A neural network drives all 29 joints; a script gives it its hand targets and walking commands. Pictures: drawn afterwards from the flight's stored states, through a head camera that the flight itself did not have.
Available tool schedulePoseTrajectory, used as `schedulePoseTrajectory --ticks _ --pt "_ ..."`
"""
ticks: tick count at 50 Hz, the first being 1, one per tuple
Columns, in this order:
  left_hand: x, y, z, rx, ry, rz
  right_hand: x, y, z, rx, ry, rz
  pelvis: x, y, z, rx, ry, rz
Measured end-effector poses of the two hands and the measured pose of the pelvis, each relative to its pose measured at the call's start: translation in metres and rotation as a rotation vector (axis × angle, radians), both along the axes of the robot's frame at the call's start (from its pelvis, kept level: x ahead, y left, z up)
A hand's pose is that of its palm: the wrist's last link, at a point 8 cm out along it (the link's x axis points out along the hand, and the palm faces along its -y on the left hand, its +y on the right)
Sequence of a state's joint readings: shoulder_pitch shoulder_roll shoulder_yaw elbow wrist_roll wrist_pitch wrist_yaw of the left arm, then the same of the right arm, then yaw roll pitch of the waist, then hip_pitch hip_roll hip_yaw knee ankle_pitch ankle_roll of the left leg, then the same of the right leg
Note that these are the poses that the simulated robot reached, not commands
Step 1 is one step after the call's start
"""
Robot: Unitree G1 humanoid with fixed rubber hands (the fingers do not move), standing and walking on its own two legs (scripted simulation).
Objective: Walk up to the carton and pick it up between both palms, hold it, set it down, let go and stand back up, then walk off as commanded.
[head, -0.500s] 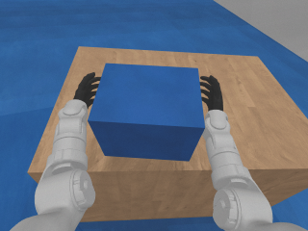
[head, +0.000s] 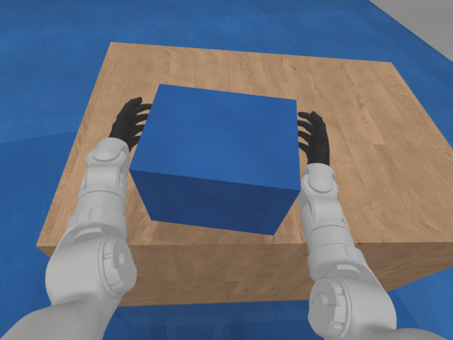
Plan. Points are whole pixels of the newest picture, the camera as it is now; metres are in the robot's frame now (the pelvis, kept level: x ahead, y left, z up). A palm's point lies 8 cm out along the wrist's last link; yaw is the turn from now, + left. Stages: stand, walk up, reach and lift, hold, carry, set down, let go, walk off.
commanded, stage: set down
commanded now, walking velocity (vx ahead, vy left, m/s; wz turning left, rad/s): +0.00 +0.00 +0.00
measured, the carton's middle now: (219, 163) +0.42 +0.01 +0.04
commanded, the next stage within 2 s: none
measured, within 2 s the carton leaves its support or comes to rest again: rests again in 1.70 s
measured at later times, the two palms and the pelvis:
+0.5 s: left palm (127, 138) +0.45 +0.18 +0.07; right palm (312, 168) +0.38 -0.16 +0.07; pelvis +0.00 +0.01 +0.00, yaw +0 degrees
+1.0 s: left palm (127, 141) +0.46 +0.19 +0.05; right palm (304, 172) +0.38 -0.15 +0.05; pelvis +0.00 +0.01 +0.00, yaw +0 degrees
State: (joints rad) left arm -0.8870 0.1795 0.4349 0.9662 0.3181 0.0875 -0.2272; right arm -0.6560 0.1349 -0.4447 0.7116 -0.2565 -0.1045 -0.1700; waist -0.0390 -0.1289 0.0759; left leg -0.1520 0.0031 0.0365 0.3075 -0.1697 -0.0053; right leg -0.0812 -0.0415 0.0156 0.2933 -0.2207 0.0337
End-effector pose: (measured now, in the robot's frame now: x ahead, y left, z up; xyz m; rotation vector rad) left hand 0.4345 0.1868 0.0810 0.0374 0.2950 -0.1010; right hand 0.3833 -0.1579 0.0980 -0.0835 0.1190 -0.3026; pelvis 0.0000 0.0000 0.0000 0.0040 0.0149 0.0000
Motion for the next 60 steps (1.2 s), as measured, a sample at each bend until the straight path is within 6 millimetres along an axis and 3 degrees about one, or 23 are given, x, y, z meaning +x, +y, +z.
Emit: schedulePoseTrajectory --ticks 15,39,60 --pt "0.007 0.005 -0.009 -0.014 0.013 -0.014 -0.002 0.006 -0.014 0.000 0.019 -0.029 -0.003 0.008 -0.001 -0.010 0.056 0.000" --pt "0.022 -0.005 -0.023 -0.006 0.027 -0.038 0.002 -0.001 -0.036 0.006 0.062 -0.058 0.001 0.008 -0.002 -0.011 0.127 0.001" --pt "0.018 0.005 -0.040 -0.018 0.037 -0.039 -0.006 0.010 -0.055 0.008 0.086 -0.067 -0.004 0.018 -0.004 -0.023 0.167 0.000"
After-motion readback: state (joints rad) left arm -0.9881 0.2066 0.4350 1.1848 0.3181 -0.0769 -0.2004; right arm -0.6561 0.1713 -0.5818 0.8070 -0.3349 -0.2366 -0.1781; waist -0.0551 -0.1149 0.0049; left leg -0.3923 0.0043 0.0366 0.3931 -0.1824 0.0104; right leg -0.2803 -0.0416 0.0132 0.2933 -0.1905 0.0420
